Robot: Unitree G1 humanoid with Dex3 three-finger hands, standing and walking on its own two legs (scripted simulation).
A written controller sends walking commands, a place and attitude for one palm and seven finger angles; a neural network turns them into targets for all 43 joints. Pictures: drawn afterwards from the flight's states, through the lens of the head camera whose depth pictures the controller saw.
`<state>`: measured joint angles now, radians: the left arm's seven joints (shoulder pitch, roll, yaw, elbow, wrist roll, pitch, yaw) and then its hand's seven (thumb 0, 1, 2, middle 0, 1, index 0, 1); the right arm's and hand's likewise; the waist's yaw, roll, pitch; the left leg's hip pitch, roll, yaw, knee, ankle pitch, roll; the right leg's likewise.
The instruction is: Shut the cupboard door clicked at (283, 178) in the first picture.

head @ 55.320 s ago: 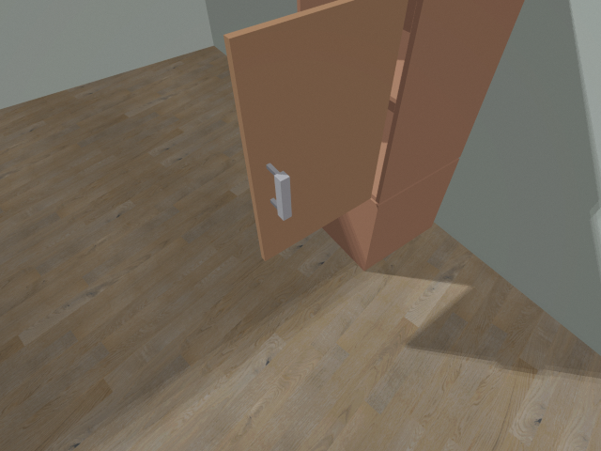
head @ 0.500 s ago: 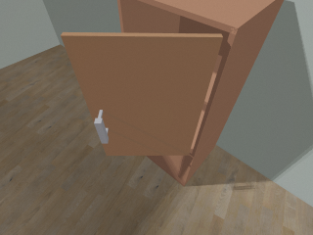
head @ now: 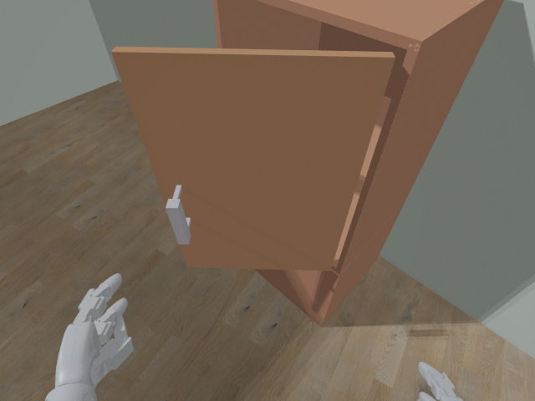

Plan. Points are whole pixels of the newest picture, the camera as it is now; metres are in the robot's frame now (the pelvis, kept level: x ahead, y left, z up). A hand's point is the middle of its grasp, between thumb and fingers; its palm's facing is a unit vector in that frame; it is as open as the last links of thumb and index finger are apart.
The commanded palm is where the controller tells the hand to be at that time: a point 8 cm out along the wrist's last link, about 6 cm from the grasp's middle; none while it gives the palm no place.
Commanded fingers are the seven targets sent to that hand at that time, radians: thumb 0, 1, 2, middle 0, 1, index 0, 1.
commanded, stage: raise the hand and make a fist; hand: left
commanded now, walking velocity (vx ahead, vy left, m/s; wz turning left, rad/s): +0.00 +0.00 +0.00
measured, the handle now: (181, 214) +0.48 +0.21 -0.05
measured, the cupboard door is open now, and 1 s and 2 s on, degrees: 42 42 42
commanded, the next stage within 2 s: bring the fist close to the handle in 1.74 s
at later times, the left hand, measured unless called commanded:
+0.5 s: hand (146, 376) +0.17 +0.19 -0.05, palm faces -0.03 -1.00 -0.02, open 4.9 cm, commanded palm +0.14 +0.25 -0.04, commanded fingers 0.00 0.90 0.90 -0.82 -0.98 -0.82 -0.98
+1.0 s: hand (131, 378) +0.17 +0.21 -0.04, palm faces +0.01 -1.00 -0.03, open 3.1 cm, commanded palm +0.15 +0.26 -0.04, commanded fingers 0.00 0.90 0.90 -1.28 -1.48 -1.28 -1.48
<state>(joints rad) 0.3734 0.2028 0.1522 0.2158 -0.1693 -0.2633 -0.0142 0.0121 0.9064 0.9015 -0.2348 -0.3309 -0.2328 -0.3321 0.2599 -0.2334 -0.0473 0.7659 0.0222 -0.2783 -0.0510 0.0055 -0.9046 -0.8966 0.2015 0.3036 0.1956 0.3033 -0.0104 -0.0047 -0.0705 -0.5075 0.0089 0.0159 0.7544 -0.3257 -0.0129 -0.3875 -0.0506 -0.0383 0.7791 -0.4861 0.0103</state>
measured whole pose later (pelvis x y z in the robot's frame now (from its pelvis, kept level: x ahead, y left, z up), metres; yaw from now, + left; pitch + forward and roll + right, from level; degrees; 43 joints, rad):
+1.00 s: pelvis -0.05 +0.02 -0.09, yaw -1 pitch +17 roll -5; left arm 0.43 0.23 0.13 -0.07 -0.25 -0.41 -0.21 0.02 0.90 0.90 -1.11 -1.28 -1.11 -1.29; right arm 0.20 -0.20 0.01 0.50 0.01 -0.18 -0.05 0.01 -0.90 -0.90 0.20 0.30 0.20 0.30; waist 0.02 0.03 -0.18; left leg -1.14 0.05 -0.05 1.32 -0.48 0.01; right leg -0.96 -0.01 -0.07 1.28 -0.61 0.02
